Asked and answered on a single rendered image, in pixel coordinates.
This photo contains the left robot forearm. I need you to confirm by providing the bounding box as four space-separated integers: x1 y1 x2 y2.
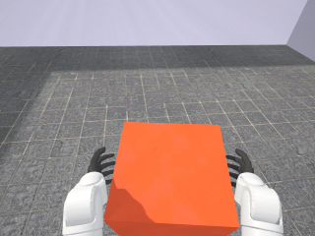
62 171 108 236

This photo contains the carton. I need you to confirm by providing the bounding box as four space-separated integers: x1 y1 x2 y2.
103 122 239 236

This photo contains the robot right hand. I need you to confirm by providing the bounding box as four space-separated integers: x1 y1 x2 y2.
225 148 254 188

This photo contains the robot left hand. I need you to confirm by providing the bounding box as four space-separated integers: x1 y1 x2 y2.
87 147 116 185

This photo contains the right robot forearm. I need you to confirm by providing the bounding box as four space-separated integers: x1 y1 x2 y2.
234 172 284 236

